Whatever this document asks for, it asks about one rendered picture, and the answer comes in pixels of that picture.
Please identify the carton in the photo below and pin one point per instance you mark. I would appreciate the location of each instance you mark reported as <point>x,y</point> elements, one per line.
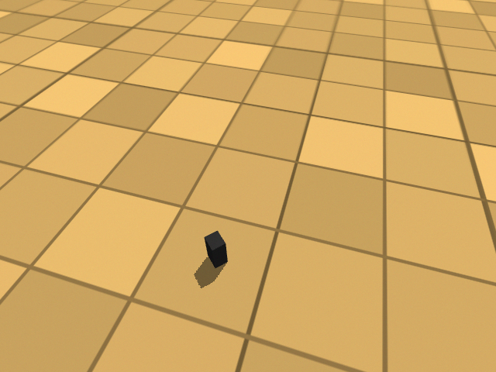
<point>216,249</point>

